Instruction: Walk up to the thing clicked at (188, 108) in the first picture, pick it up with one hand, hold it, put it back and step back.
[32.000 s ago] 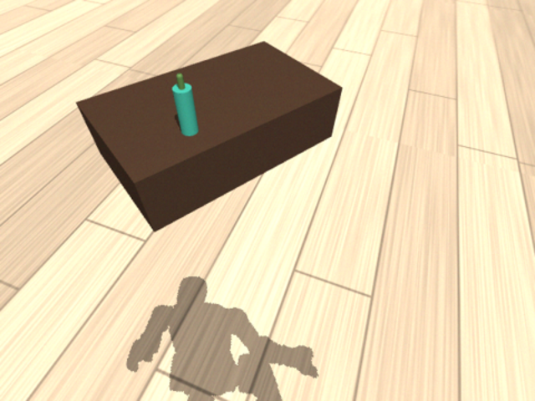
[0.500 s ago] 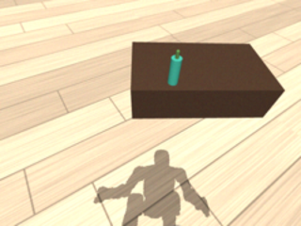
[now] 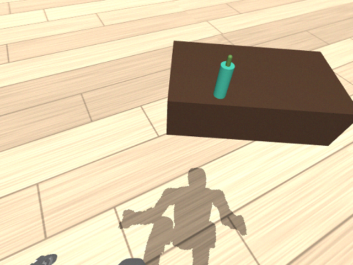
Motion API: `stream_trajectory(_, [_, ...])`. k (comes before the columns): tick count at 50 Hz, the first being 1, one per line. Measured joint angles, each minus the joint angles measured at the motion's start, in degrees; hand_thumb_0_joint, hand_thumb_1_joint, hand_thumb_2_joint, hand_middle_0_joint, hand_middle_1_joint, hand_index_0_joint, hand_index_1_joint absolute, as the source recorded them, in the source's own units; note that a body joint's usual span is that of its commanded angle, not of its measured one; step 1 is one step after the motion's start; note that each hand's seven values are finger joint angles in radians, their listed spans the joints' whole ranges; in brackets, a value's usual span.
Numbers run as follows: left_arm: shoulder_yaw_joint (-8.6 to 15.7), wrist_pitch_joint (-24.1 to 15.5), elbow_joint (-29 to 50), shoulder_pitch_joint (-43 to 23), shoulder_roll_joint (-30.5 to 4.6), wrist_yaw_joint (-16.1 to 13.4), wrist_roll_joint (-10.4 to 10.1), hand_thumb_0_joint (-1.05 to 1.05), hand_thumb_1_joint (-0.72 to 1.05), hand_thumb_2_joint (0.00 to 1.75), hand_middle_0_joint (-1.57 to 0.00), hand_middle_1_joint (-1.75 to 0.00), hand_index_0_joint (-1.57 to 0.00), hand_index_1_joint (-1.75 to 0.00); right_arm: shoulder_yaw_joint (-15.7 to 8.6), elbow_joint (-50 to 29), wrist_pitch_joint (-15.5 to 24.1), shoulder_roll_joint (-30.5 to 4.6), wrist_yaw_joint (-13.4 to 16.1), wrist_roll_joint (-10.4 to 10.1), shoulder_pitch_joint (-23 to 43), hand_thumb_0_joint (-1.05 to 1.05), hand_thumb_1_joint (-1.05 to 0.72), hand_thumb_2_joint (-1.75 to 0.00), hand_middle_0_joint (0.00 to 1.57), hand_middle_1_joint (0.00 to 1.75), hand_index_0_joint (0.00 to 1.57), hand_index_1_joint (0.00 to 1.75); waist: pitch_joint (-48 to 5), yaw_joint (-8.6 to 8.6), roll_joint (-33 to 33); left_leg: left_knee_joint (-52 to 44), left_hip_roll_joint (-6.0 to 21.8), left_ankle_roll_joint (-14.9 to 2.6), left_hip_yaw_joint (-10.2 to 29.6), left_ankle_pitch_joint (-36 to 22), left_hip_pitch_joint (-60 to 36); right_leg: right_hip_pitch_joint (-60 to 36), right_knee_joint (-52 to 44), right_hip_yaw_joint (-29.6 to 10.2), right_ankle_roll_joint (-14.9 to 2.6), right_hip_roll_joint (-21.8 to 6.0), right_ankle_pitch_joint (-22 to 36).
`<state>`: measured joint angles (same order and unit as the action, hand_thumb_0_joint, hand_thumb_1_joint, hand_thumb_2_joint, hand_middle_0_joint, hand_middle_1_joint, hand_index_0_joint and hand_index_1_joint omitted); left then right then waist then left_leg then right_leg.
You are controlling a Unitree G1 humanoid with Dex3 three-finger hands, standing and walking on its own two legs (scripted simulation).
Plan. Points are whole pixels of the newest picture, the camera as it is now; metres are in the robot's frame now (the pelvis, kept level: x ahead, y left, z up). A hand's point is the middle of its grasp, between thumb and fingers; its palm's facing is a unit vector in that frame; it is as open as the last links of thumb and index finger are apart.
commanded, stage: step back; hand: right
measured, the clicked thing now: (224, 76) +1.09 -0.24 -0.29
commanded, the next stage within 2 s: stand in 0.10 s
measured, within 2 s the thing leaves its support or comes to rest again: neither
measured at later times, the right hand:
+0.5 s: hand out of the picture +0.08 -0.25 -0.13, palm faces +0.01 +0.95 -0.31, open 7.4 cm
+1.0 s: hand out of the picture +0.07 -0.25 -0.13, palm faces +0.01 +0.95 -0.32, open 7.4 cm
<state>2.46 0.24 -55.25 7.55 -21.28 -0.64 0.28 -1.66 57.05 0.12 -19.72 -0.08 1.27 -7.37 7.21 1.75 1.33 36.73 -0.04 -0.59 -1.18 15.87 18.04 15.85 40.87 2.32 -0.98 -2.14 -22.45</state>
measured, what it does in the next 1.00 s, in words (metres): stands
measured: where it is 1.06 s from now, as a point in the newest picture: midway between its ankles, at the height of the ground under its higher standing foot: outside the picture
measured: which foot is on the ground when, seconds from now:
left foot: down 0.00-1.00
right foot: down 0.00-1.00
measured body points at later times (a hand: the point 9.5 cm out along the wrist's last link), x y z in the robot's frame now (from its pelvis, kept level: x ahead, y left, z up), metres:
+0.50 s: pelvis +0.00 +0.00 +0.02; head +0.00 -0.01 +0.47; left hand +0.08 +0.29 -0.11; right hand +0.08 -0.30 -0.11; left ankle +0.04 +0.12 -0.72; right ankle -0.01 -0.12 -0.72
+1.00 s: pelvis +0.01 +0.00 +0.03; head +0.02 +0.00 +0.48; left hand +0.11 +0.29 -0.11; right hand +0.07 -0.30 -0.11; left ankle +0.04 +0.12 -0.72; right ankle -0.01 -0.12 -0.72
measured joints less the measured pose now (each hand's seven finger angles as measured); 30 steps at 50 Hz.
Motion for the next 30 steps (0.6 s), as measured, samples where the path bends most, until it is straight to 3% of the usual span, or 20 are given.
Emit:
stream_trajectory(3, [-0.15, 0.06, -1.21, 0.12, -0.41, 0.16, 0.04, 0.01, 0.90, 0.90, -0.20, -0.30, -0.20, -0.30, 0.40, 0.42, -0.41, 0.44, -0.20, 0.28, 1.68, 0.00, -0.90, -0.90, 0.20, 0.30, 0.20, 0.30, -1.24, 0.30, -0.10, 0.50, 0.87, -0.11, -0.53, 0.63, 0.55, -1.37, -2.33, -0.92, -0.60, 0.97, -0.67])
stream_trajectory(7, [-0.65, -0.72, -3.60, 0.39, 0.06, 0.43, 0.60, 0.01, 0.90, 0.90, -0.20, -0.30, -0.20, -0.30, 0.71, 1.14, -0.12, 0.49, -0.29, -0.46, 3.92, 0.01, -0.90, -0.90, 0.20, 0.30, 0.20, 0.30, -1.52, -0.23, -1.62, -0.97, 1.75, 0.33, -0.18, -0.07, -0.52, -3.66, -6.62, -0.45, 1.12, 1.73, 3.02])
stream_trajectory(13, [-2.14, -0.99, -7.24, 0.64, 1.37, 1.14, 0.31, 0.01, 0.90, 0.90, -0.20, -0.30, -0.20, -0.30, 1.51, 3.49, 1.17, 0.44, -0.90, -0.89, 4.73, 0.00, -0.90, -0.90, 0.20, 0.30, 0.20, 0.30, -2.84, -0.64, -2.47, -8.51, 1.29, 0.38, -0.61, -3.75, -5.02, -7.68, -13.44, -0.72, 1.35, 1.43, 6.29])
stream_trajectory(30, [-2.30, -1.58, -10.02, -1.25, 1.56, 1.43, 0.51, 0.01, 0.90, 0.90, -0.20, -0.30, -0.20, -0.30, 1.38, 9.05, 0.92, -0.30, -1.15, -0.77, 1.45, 0.01, -0.90, -0.90, 0.20, 0.30, 0.20, 0.30, -3.82, -2.54, -1.84, -17.46, 1.62, 1.14, -0.81, -8.77, -8.74, -10.68, -21.22, -0.84, 0.85, 1.99, 10.81])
